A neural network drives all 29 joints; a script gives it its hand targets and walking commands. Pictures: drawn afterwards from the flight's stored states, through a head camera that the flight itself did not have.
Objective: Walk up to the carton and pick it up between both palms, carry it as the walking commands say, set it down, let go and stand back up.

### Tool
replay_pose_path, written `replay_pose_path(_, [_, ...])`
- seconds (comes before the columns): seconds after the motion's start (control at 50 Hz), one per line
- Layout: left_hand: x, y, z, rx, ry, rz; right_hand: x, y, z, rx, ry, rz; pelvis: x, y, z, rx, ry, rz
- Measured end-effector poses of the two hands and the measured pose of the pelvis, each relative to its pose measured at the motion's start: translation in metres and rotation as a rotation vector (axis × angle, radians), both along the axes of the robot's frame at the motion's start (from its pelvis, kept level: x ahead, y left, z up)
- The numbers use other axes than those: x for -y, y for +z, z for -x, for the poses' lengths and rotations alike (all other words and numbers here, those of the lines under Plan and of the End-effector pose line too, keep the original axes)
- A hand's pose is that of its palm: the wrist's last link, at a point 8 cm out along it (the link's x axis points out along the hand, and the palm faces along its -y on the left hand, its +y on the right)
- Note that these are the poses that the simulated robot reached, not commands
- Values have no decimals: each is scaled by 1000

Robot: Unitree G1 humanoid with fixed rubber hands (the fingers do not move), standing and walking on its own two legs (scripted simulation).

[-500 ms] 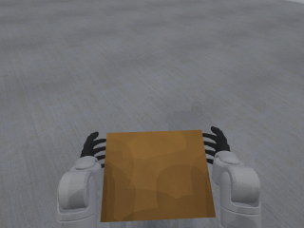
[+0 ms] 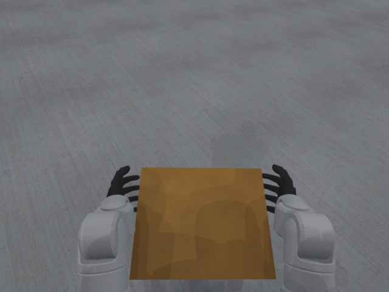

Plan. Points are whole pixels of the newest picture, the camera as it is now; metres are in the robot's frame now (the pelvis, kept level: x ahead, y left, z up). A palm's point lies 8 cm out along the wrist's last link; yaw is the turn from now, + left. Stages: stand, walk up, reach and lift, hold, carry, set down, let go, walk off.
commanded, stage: carry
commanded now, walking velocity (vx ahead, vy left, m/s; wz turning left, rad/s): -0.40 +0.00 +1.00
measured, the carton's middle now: (200, 225) +0.26 -0.01 +0.01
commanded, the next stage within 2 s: none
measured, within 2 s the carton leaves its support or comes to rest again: neither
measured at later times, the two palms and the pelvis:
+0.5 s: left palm out of the picture +0.03 +0.35 +0.04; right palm (156, 264) +0.16 +0.07 +0.07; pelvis -0.15 +0.09 +0.00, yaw +24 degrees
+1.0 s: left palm out of the picture -0.29 +0.46 +0.07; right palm out of the picture -0.05 +0.27 +0.08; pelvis -0.33 +0.15 +0.00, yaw +51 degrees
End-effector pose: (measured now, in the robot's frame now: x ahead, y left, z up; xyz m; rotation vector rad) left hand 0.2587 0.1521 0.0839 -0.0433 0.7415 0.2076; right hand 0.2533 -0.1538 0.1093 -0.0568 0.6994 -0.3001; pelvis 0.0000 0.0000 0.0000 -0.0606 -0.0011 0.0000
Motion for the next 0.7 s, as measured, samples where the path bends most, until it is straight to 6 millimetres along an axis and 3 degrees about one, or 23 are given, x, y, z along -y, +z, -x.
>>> replay_pose_path(0.06, [-19,-3,19,-42,31,0,-19,-4,10,-45,33,1,-12,9,15,-9,35,3])
replay_pose_path(0.14, [-52,12,47,-30,92,-43,-52,1,15,-31,95,-40,-30,22,37,-35,113,24])
replay_pose_path(0.22, [-96,22,80,78,220,-74,-101,1,17,73,211,-74,-46,6,60,-40,179,-1])
replay_pose_path(0.28, [-124,6,109,92,283,-35,-132,-6,29,80,274,-44,-58,-8,74,-14,219,-1])
replay_pose_path(0.36, [-154,-34,144,35,325,26,-168,-26,48,23,317,18,-77,-28,95,-8,289,-8])
replay_pose_path(0.44, [-180,-50,193,-71,415,53,-202,-46,74,-96,400,35,-85,-14,127,-13,356,12])
replay_pose_path(0.5, [-198,-39,231,-88,482,41,-228,-41,92,-115,473,28,-91,4,149,-34,421,18])
replay_pose_path(0.58, [-226,-7,278,-33,567,-40,-270,-24,112,-47,563,-54,-104,16,175,-61,520,42])
replay_pose_path(0.64, [-248,9,313,61,645,-94,-303,-16,131,46,639,-103,-114,3,195,-67,552,13])
replay_pose_path(0.7, [-263,4,345,103,684,-55,-321,-11,157,67,673,-68,-125,-6,212,-34,588,4])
